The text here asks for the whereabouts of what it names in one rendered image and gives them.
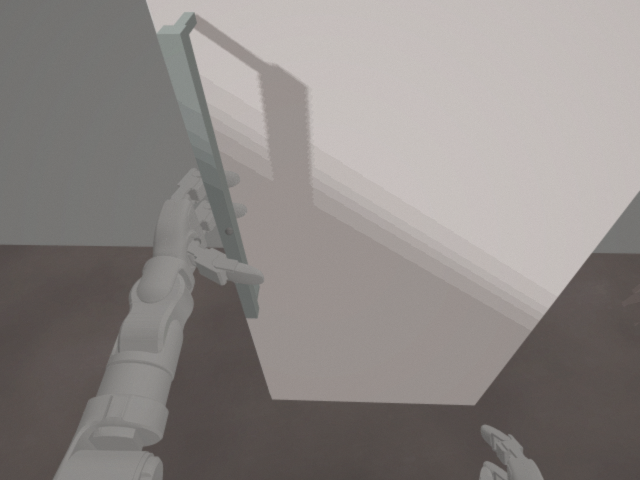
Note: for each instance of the handle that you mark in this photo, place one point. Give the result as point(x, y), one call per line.
point(176, 47)

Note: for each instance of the robot right hand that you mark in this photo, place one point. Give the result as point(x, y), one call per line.
point(510, 453)

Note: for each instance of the robot left forearm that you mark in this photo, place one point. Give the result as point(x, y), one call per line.
point(129, 411)

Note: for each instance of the robot left upper arm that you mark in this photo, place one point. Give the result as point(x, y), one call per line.
point(112, 465)

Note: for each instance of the robot left hand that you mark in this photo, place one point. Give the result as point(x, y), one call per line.
point(179, 224)

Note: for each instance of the fridge door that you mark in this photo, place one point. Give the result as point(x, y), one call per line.
point(422, 178)

